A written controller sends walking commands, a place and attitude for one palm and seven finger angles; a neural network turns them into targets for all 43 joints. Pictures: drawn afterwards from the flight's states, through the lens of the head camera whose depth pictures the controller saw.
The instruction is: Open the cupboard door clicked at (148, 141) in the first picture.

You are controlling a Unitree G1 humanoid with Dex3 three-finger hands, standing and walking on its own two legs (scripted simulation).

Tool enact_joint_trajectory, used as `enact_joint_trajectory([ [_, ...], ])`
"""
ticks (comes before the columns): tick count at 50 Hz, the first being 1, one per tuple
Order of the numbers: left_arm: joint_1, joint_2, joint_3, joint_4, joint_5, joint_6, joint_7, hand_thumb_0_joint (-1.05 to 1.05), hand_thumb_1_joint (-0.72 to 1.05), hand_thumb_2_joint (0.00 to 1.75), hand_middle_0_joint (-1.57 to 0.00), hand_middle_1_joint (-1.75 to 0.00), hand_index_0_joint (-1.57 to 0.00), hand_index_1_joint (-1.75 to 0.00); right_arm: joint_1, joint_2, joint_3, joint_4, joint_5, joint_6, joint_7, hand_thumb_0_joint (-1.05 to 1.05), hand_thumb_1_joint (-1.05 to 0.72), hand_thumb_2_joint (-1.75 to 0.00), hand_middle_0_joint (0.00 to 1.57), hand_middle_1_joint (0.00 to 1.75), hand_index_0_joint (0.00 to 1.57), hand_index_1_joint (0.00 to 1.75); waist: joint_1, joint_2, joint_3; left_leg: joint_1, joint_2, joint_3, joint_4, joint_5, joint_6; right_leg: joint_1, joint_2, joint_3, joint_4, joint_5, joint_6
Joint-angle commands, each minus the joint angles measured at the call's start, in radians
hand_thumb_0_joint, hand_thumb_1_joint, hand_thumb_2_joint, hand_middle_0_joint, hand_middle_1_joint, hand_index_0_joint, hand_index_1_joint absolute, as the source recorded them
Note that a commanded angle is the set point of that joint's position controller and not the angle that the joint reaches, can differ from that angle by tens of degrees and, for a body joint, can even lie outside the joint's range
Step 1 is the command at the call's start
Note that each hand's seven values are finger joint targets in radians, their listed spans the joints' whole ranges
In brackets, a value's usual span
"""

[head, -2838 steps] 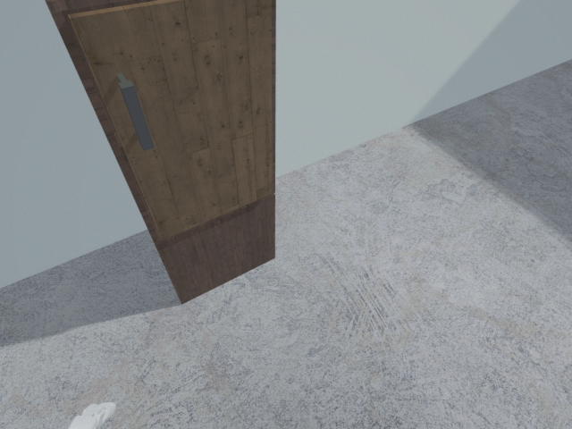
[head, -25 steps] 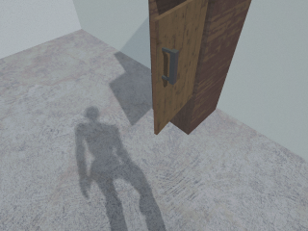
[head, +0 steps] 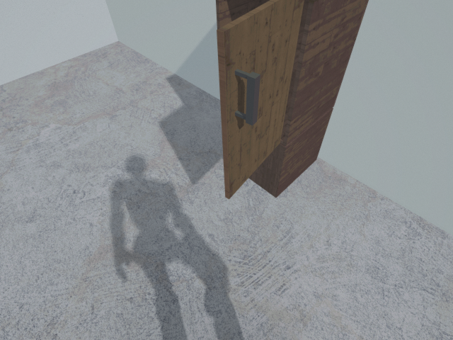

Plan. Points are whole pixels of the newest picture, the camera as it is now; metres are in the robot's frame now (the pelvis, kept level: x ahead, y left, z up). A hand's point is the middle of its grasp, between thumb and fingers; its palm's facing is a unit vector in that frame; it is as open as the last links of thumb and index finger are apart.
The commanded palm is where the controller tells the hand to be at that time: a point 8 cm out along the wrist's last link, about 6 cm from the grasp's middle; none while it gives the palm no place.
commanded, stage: stand and wait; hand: left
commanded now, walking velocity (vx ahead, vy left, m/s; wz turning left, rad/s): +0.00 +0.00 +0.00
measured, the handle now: (245, 97) +0.65 -0.02 +0.07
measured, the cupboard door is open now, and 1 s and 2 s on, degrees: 98 98 98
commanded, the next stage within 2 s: none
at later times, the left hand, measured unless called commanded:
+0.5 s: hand out of the picture +0.06 +0.20 -0.16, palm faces +0.01 -0.96 -0.29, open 7.4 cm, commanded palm none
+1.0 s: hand out of the picture +0.08 +0.21 -0.15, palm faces +0.00 -0.95 -0.32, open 7.4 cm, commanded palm none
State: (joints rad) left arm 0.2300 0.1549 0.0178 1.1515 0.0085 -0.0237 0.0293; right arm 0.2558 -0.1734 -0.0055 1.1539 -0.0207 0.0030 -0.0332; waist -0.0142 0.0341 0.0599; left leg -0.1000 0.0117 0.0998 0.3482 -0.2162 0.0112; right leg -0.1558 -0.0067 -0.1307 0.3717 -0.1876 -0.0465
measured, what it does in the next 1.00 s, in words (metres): stands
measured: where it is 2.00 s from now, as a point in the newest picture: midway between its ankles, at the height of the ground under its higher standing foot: outside the picture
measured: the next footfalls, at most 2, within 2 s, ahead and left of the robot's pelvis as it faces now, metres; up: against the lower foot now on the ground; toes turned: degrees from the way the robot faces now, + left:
none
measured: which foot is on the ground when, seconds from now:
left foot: down 0.00-1.00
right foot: down 0.00-1.00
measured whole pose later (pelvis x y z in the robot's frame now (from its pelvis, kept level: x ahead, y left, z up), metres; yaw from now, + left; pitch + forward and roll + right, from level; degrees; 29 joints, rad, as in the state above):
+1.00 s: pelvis +0.02 -0.02 +0.00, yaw +0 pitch -1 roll +0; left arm 0.13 0.26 0.02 1.14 0.01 -0.03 0.02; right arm 0.15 -0.29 -0.01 1.14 -0.02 0.01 -0.02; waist -0.01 0.04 0.06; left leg -0.06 0.04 0.09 0.28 -0.20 -0.02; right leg -0.10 0.03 -0.14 0.29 -0.17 -0.07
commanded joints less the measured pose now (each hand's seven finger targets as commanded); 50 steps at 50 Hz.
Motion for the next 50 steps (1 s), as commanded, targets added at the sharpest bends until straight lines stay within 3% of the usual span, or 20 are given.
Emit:
enact_joint_trajectory([
  [1, 0.028, 0.154, 0.022, -0.027, -0.001, -0.013, 0.007, 0.00, 0.90, 0.90, -0.20, -0.30, -0.20, -0.30, 0.049, -0.112, -0.013, -0.023, -0.001, -0.010, -0.001, 0.00, -0.90, -0.90, 0.20, 0.30, 0.20, 0.30, 0.003, -0.025, 0.015, -0.055, 0.108, -0.107, -0.072, 0.064, 0.018, 0.009, -0.131, 0.154, -0.099, 0.051, -0.011],
  [7, -0.002, 0.186, 0.029, -0.036, -0.001, -0.019, 0.006, 0.00, 0.90, 0.90, -0.20, -0.30, -0.20, -0.30, 0.024, -0.149, -0.017, -0.032, 0.001, -0.015, 0.000, 0.00, -0.90, -0.90, 0.20, 0.30, 0.20, 0.30, 0.006, -0.024, -0.034, -0.034, 0.118, -0.113, -0.072, 0.123, 0.018, 0.050, -0.135, 0.144, -0.085, 0.137, -0.014],
  [20, -0.060, 0.236, 0.030, -0.043, 0.000, -0.021, 0.001, 0.00, 0.90, 0.90, -0.20, -0.30, -0.20, -0.30, -0.031, -0.202, -0.020, -0.038, -0.001, -0.012, 0.005, 0.00, -0.90, -0.90, 0.20, 0.30, 0.20, 0.30, 0.003, -0.034, -0.021, -0.020, 0.122, -0.115, -0.089, 0.105, 0.013, 0.047, -0.140, 0.161, -0.120, 0.122, -0.010],
  [29, -0.084, 0.267, 0.033, -0.049, 0.000, -0.026, 0.001, 0.00, 0.90, 0.90, -0.20, -0.30, -0.20, -0.30, -0.066, -0.233, -0.022, -0.048, 0.001, -0.016, 0.005, 0.00, -0.90, -0.90, 0.20, 0.30, 0.20, 0.30, 0.004, -0.033, -0.065, 0.007, 0.130, -0.115, -0.090, 0.159, 0.011, 0.084, -0.148, 0.155, -0.108, 0.233, -0.008],
  [50, -0.117, 0.304, 0.034, -0.053, 0.000, -0.027, 0.000, 0.00, 0.90, 0.90, -0.20, -0.30, -0.20, -0.30, -0.088, -0.261, -0.023, -0.054, 0.002, -0.012, 0.009, 0.00, -0.90, -0.90, 0.20, 0.30, 0.20, 0.30, 0.004, -0.036, -0.058, 0.010, 0.129, -0.112, -0.101, 0.128, 0.006, 0.092, -0.150, 0.167, -0.140, 0.204, 0.003],
])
